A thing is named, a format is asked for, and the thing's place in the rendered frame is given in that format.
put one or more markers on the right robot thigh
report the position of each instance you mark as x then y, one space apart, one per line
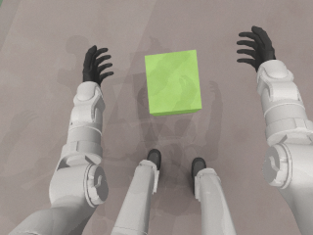
216 218

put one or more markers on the robot right forearm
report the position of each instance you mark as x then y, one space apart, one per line
282 106

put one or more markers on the left robot foot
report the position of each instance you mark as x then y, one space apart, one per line
154 156

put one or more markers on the right robot upper arm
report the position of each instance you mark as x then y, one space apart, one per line
289 167

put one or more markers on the robot left hand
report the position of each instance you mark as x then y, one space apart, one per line
91 71

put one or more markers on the carton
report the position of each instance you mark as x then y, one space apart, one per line
173 83

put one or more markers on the robot right hand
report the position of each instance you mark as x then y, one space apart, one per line
262 45

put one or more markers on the robot left forearm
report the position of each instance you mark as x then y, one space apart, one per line
85 128

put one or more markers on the left robot upper arm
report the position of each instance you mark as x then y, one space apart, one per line
75 193

